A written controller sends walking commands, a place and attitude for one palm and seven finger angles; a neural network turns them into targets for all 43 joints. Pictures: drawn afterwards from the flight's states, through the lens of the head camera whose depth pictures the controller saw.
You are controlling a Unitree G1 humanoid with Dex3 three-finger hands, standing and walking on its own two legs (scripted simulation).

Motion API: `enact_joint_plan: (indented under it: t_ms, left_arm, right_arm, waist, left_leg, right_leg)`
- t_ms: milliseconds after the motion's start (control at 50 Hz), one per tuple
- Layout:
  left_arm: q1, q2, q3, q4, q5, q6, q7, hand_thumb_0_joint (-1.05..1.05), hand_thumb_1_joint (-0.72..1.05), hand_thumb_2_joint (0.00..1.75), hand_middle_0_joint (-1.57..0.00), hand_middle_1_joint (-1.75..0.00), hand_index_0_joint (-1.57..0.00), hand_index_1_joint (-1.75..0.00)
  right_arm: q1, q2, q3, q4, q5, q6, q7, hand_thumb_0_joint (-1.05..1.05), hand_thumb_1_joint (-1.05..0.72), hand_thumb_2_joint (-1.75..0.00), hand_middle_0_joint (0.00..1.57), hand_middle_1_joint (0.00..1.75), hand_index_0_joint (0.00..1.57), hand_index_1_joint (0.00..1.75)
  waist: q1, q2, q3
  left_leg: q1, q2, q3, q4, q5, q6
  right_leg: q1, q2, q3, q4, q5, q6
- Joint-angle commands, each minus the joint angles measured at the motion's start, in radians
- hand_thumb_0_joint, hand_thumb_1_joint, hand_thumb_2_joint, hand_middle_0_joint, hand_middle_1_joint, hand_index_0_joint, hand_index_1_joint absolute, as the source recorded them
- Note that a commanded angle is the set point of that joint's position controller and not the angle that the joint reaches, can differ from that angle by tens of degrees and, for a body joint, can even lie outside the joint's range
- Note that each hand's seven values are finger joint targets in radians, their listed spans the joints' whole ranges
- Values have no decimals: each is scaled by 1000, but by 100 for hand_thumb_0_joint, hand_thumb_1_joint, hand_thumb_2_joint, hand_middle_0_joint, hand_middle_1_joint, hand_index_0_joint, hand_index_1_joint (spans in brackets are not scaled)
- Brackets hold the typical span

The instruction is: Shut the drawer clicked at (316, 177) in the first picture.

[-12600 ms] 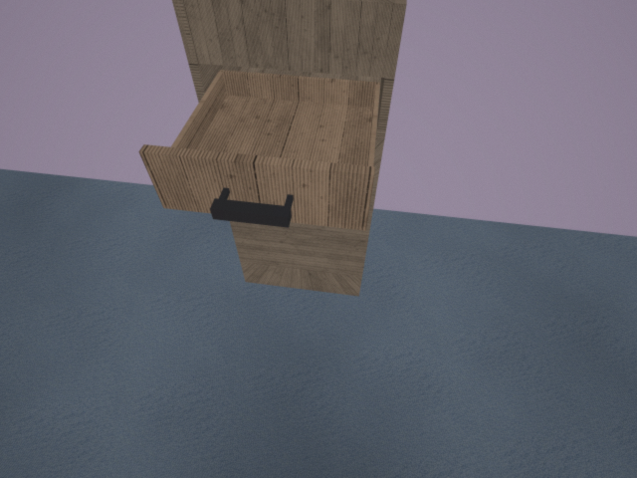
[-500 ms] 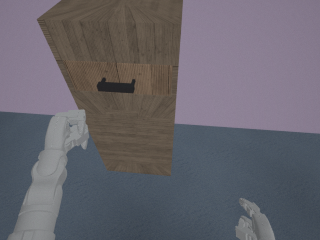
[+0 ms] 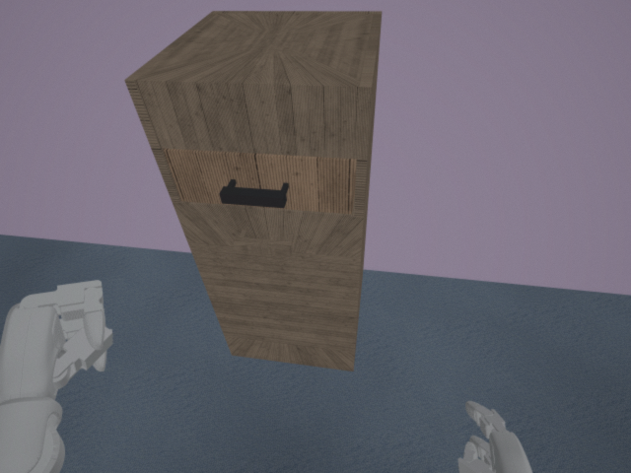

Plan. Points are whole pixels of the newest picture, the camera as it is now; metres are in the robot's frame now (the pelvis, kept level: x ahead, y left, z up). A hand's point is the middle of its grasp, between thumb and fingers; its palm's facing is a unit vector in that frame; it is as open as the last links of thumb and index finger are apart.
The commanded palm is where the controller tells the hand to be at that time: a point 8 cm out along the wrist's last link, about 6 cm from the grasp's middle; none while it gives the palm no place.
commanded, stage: draw the hand back to the body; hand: left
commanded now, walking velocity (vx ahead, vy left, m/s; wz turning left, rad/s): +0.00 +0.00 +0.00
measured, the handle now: (256, 191) +0.62 +0.20 +0.01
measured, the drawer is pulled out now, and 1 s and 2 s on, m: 0.00 0.00 0.00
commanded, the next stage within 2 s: step back with the hand held close in 0.24 s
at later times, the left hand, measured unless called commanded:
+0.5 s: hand (80, 336) +0.19 +0.25 +0.17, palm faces +0.39 -0.81 -0.44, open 3.3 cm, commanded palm +0.13 +0.28 +0.17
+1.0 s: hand (24, 407) +0.12 +0.27 +0.16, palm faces +0.33 -0.80 -0.50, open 3.3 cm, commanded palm +0.06 +0.31 +0.17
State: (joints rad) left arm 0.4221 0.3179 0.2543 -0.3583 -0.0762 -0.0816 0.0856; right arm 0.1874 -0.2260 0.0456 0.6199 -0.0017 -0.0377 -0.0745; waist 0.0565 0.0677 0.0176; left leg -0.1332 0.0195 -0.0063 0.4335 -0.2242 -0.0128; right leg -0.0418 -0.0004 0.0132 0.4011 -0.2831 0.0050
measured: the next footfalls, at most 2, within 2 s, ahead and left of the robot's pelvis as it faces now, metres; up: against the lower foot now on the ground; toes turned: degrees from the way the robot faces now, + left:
right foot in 1.50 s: -0.12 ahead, -0.11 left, +0.00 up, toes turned +8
left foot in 1.66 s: -0.06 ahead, +0.12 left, +0.00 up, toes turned +4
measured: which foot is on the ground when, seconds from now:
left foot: down 0.00-1.00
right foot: down 0.00-1.00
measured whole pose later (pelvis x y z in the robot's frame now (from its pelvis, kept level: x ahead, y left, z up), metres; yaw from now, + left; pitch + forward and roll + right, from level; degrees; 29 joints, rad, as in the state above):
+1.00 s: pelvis -0.07 +0.03 +0.00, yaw +1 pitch +0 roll -2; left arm 0.62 0.40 0.37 -0.53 -0.04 -0.25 0.13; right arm 0.19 -0.22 0.00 0.53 0.01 -0.01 -0.08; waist 0.00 0.03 0.04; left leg -0.35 0.00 -0.01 0.47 -0.12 0.03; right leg -0.25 -0.02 0.01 0.43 -0.18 0.04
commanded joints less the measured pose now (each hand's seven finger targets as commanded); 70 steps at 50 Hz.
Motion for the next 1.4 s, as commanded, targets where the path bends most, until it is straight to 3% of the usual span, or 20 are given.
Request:
enact_joint_plan:
  t_ms: [0,100,260,340,360,380,420,480,520,620,700,840,1040,1100,1160,1220,1280,1320,1340,1380]
  left_arm:
    - [-5,187,145,-302,0,-87,17,0,90,90,-140,-160,-140,-160]
    - [4,149,117,-281,5,-91,17,0,90,90,-140,-160,-140,-160]
    - [-18,172,137,-313,16,-100,29,0,90,90,-140,-160,-140,-160]
    - [0,168,142,-298,10,-95,26,0,90,90,-140,-160,-140,-160]
    - [-91,293,264,-370,18,-133,30,0,90,90,-140,-160,-140,-160]
    - [-83,305,283,-341,21,-152,29,0,90,90,-140,-160,-140,-160]
    - [99,176,181,-249,23,-147,13,0,90,90,-140,-160,-140,-160]
    - [135,199,190,-308,22,-163,11,0,90,90,-140,-160,-140,-160]
    - [177,205,201,-312,17,-163,16,0,90,90,-140,-160,-140,-160]
    - [216,245,239,-360,8,-165,29,0,90,90,-140,-160,-140,-160]
    - [228,246,238,-366,6,-170,38,0,90,90,-140,-160,-140,-160]
    - [204,236,226,-367,19,-209,56,0,90,90,-140,-160,-140,-160]
    - [191,227,250,-388,53,-267,67,0,90,90,-140,-160,-140,-160]
    - [191,232,252,-402,51,-271,70,0,90,90,-140,-160,-140,-160]
    - [143,235,225,-414,37,-274,81,0,90,90,-140,-160,-140,-160]
    - [111,233,214,-393,36,-265,94,0,90,90,-140,-160,-140,-160]
    - [106,261,239,-414,35,-279,100,0,90,90,-140,-160,-140,-160]
    - [140,241,254,-417,49,-290,97,0,90,90,-140,-160,-140,-160]
    - [132,251,275,-441,56,-296,90,0,90,90,-140,-160,-140,-160]
    - [169,273,300,-435,53,-300,82,0,90,90,-140,-160,-140,-160]
  right_arm:
    - [-154,-88,-44,-178,-2,-88,-14,0,-90,-90,20,30,20,30]
    - [-136,-94,-52,-162,-2,-108,-25,0,-90,-90,20,30,20,30]
    - [-134,-95,-51,-154,-11,-129,-32,0,-90,-90,20,30,20,30]
    - [-139,-90,-47,-154,-12,-131,-29,0,-90,-90,20,30,20,30]
    - [-125,-127,-59,-186,-8,-96,-16,0,-90,-90,20,30,20,30]
    - [-132,-112,-59,-176,-9,-79,-17,0,-90,-90,20,30,20,30]
    - [-114,-115,-73,-179,-10,-41,-7,0,-90,-90,20,30,20,30]
    - [-116,-123,-88,-198,-8,-14,-5,0,-90,-90,20,30,20,30]
    - [-106,-118,-91,-213,-2,2,-4,0,-90,-90,20,30,20,30]
    - [-107,-115,-101,-240,8,27,-10,0,-90,-90,20,30,20,30]
    - [-103,-115,-104,-244,11,26,-15,0,-90,-90,20,30,20,30]
    - [-90,-129,-108,-240,13,-1,-17,0,-90,-90,20,30,20,30]
    - [-75,-142,-113,-237,10,-71,-17,0,-90,-90,20,30,20,30]
    - [-65,-128,-114,-223,6,-91,-17,0,-90,-90,20,30,20,30]
    - [-42,-118,-115,-180,1,-92,-11,0,-90,-90,20,30,20,30]
    - [-49,-106,-112,-157,-4,-79,-15,0,-90,-90,20,30,20,30]
    - [-69,-122,-114,-168,0,-83,-29,0,-90,-90,20,30,20,30]
    - [-87,-137,-110,-191,0,-102,-29,0,-90,-90,20,30,20,30]
    - [-93,-137,-118,-199,-2,-109,-26,0,-90,-90,20,30,20,30]
    - [-87,-121,-127,-200,-4,-122,-12,0,-90,-90,20,30,20,30]
  waist:
    - [8,-21,-59]
    - [-11,-54,21]
    - [10,-5,-63]
    - [13,-24,-29]
    - [-36,-35,42]
    - [-34,-54,51]
    - [-44,-62,1]
    - [-48,-11,-96]
    - [-44,-31,-161]
    - [-40,-31,-219]
    - [-42,-1,-193]
    - [-63,-8,-106]
    - [-57,67,-86]
    - [-60,-4,-86]
    - [-75,-139,-71]
    - [-88,-154,-63]
    - [-87,-10,-37]
    - [-75,194,-65]
    - [-60,225,-96]
    - [-52,155,-150]
  left_leg:
    - [88,-14,36,-46,149,42]
    - [87,-13,38,-47,97,47]
    - [118,-18,35,-45,162,47]
    - [99,-16,31,-56,165,42]
    - [28,-9,19,-15,123,64]
    - [23,-17,12,-6,108,60]
    - [29,-3,15,-4,186,59]
    - [69,6,26,-18,335,59]
    - [76,18,13,-20,448,59]
    - [66,31,11,-7,547,55]
    - [21,38,0,-32,458,56]
    - [-159,38,-31,-102,33,65]
    - [-485,99,-120,-175,-370,112]
    - [-431,63,-83,-77,-327,92]
    - [-158,-31,-2,193,-164,31]
    - [-85,-30,-10,205,-103,22]
    - [-196,46,-129,9,-251,51]
    - [-516,190,-310,-286,-542,121]
    - [-618,251,-373,-334,-578,160]
    - [-532,256,-320,-248,-424,169]
  right_leg:
    - [-104,12,-35,-99,185,-15]
    - [-164,15,-34,-128,116,-8]
    - [-102,11,-34,-98,186,-16]
    - [-97,15,-39,-102,195,-15]
    - [-202,-30,42,-166,230,-10]
    - [-212,-43,44,-183,239,-14]
    - [-195,-48,16,-147,288,-6]
    - [-159,-36,-15,-99,381,10]
    - [-119,-27,-35,-59,425,16]
    - [-104,-18,-41,-12,482,25]
    - [-130,-10,-39,-5,388,29]
    - [-143,-2,-18,-34,160,24]
    - [3,42,2,120,41,27]
    - [-93,4,51,39,-25,10]
    - [-438,-125,155,-162,-187,-51]
    - [-524,-132,103,-140,-150,-53]
    - [-465,-35,33,-41,-231,-10]
    - [-139,92,-15,278,-127,23]
    - [-28,120,-9,435,-71,23]
    - [-68,108,27,449,-96,13]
